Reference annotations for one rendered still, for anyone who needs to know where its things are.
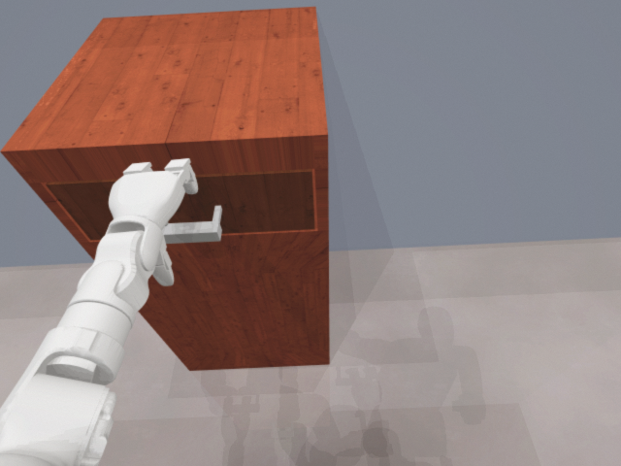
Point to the robot left upper arm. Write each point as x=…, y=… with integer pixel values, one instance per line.
x=58, y=422

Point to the handle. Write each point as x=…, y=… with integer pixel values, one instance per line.
x=194, y=232

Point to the cabinet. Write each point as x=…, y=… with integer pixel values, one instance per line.
x=238, y=91

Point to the robot left forearm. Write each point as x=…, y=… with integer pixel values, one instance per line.
x=87, y=344

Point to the drawer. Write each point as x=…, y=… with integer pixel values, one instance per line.
x=250, y=201

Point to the left robot hand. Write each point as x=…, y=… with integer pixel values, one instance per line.
x=155, y=196

